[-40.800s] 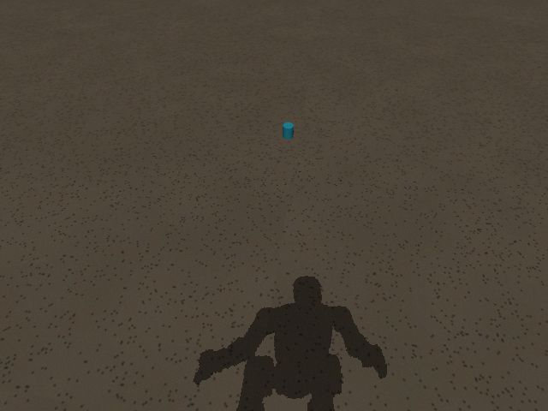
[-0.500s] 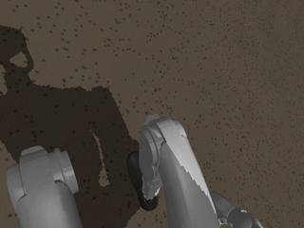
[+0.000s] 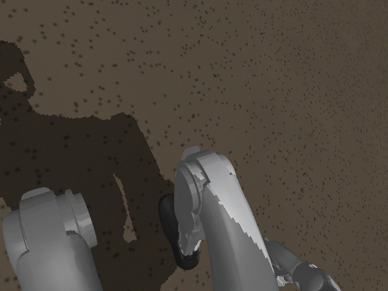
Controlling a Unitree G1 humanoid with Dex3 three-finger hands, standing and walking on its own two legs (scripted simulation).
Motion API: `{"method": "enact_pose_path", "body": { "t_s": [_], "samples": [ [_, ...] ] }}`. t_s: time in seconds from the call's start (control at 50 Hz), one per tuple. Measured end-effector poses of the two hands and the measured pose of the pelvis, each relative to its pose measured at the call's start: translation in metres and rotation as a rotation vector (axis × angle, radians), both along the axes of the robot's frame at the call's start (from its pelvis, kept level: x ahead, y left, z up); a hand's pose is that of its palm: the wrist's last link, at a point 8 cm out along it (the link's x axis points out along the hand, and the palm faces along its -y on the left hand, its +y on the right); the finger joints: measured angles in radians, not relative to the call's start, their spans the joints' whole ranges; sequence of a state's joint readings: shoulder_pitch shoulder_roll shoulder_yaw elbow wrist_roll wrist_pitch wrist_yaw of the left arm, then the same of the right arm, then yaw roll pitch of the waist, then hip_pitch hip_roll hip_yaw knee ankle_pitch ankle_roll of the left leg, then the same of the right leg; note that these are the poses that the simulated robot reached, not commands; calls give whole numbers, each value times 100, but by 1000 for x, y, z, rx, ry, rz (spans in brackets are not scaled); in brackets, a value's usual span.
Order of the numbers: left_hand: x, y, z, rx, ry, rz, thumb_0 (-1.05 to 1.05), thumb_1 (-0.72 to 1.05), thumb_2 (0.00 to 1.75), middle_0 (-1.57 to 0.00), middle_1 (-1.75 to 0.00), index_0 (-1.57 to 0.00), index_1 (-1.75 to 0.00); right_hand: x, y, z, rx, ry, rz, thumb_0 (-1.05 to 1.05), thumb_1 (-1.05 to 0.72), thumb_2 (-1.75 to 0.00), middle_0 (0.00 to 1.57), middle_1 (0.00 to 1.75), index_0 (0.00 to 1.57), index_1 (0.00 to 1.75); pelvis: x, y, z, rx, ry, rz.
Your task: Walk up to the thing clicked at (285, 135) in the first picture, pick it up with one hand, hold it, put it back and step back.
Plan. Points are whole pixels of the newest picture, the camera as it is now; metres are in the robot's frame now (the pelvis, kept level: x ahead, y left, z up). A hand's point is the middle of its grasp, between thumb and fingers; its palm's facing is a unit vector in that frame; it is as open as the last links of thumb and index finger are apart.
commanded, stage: close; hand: left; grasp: from above
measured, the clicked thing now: out of the picture +0.39 +0.40 -0.25
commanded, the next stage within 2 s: settle in 0.98 s
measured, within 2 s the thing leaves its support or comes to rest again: leaves its support in 1.36 s
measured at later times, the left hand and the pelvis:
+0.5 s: hand out of the picture +0.38 +0.39 -0.23, palm faces -0.44 -0.19 -0.88, open 9.5 cm; pelvis +0.00 +0.00 +0.00, yaw +1 degrees
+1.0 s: hand out of the picture +0.39 +0.39 -0.23, palm faces -0.43 -0.18 -0.88, open 8.2 cm; pelvis +0.00 +0.00 +0.00, yaw +0 degrees
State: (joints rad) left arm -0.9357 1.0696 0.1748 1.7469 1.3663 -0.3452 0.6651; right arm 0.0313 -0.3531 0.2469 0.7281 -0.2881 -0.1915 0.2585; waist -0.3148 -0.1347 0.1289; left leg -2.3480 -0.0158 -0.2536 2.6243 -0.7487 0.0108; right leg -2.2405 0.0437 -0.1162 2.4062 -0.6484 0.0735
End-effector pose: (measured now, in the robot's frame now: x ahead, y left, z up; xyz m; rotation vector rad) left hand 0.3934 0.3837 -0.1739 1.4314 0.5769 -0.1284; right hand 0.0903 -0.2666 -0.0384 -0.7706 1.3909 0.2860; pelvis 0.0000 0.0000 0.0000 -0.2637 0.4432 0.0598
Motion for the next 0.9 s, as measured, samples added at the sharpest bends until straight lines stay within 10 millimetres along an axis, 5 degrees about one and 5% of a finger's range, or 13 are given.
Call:
{"method": "enact_pose_path", "body": {
  "t_s": [0.36,0.9],
  "samples": [
    [-4,6,2,-13,39,25,-1,7,72,-45,-91,-49,-86,4,5,-8,56,8,13,0,-89,-90,20,30,20,30,2,-3,1,8,7,7],
    [0,10,5,-16,17,11,-2,10,62,-53,-83,-75,-78,-3,6,-1,21,12,5,0,-89,-90,20,30,20,30,0,1,1,-3,2,4]
  ]
}}
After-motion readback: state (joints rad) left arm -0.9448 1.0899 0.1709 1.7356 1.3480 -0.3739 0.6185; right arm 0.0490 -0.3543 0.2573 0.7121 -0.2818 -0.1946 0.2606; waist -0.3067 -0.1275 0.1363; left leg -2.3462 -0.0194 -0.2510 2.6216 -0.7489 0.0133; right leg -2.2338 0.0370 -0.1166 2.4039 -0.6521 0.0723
